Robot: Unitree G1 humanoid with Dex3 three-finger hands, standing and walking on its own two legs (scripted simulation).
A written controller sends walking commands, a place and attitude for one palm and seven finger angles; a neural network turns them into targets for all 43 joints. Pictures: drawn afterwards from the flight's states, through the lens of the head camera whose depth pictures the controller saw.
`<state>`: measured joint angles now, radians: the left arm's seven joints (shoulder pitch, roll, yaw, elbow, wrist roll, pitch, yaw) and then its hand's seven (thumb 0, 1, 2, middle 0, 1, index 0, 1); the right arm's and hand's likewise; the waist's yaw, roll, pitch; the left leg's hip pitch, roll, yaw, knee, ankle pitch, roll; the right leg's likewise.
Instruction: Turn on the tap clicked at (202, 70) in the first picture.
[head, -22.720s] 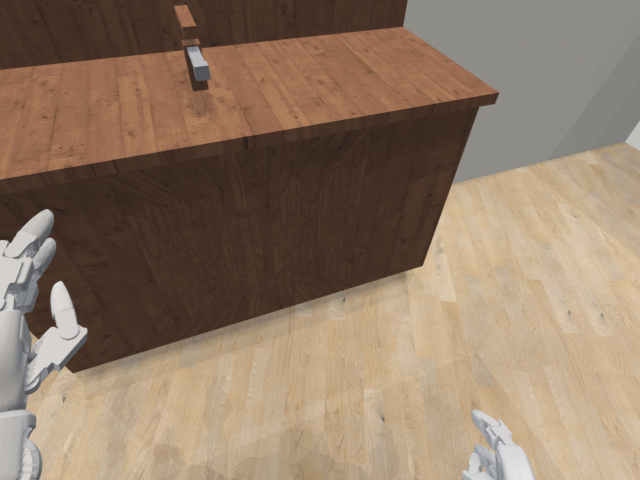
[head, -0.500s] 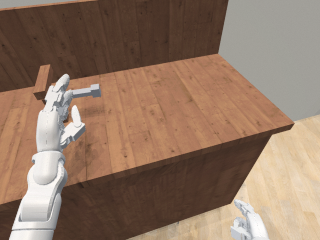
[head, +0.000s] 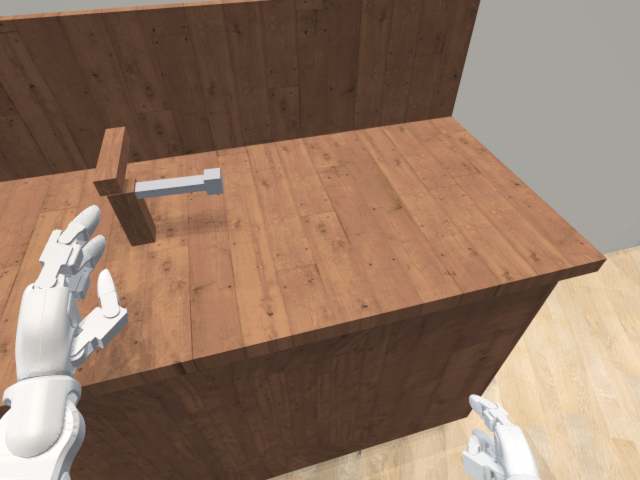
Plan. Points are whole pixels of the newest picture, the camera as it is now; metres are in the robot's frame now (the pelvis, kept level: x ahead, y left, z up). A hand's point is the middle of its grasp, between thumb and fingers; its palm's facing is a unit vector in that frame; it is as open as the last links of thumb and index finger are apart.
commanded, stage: draw the hand back beside the body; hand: left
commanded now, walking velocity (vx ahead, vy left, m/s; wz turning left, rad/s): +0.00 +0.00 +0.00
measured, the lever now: (213, 181) +0.48 +0.23 +0.13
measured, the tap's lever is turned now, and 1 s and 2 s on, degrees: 86 86 86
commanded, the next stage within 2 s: step back with the hand held close in 0.38 s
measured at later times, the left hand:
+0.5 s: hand (114, 326) +0.21 +0.24 +0.15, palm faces +0.41 -0.85 -0.33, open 7.4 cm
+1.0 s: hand (98, 368) +0.17 +0.23 +0.14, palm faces +0.34 -0.82 -0.45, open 7.4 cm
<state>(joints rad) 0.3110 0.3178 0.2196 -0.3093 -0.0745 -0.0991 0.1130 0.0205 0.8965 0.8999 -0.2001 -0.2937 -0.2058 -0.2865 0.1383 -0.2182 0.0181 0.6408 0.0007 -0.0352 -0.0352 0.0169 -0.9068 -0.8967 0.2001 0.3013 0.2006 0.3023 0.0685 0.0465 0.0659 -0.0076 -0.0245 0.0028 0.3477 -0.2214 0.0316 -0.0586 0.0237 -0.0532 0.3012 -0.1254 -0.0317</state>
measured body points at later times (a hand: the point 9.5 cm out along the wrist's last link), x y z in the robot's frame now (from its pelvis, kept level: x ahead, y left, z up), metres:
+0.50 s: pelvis +0.00 -0.01 +0.00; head -0.02 -0.02 +0.45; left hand +0.18 +0.28 +0.17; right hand +0.20 -0.22 -0.08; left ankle -0.01 +0.10 -0.75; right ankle +0.04 -0.10 -0.75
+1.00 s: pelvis -0.05 +0.00 -0.01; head -0.02 -0.01 +0.43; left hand +0.14 +0.28 +0.17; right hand +0.13 -0.24 -0.10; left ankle -0.01 +0.10 -0.75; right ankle +0.04 -0.10 -0.75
